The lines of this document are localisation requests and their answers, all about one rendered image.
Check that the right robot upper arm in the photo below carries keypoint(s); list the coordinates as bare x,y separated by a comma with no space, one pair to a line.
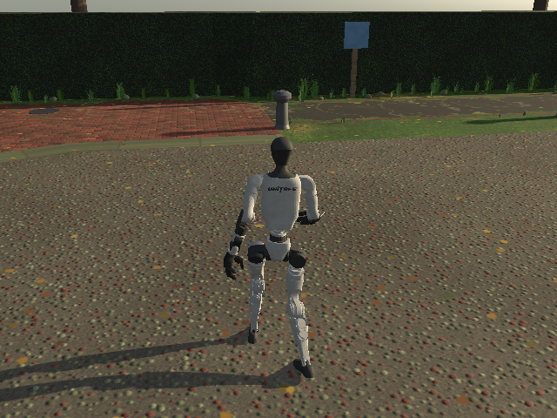
311,198

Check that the robot right forearm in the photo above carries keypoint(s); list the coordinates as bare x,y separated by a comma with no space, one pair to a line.
315,220

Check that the robot left forearm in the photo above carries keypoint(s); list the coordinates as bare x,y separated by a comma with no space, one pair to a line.
238,236

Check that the left robot hand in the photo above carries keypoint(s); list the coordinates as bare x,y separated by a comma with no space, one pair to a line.
228,260

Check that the right robot hand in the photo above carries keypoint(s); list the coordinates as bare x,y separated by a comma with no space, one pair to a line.
304,220

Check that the robot right foot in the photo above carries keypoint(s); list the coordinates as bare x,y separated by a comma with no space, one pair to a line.
307,371

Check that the left robot upper arm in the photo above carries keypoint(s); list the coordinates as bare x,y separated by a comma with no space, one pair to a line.
252,185

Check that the humanoid robot torso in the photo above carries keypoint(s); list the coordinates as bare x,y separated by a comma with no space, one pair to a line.
280,209

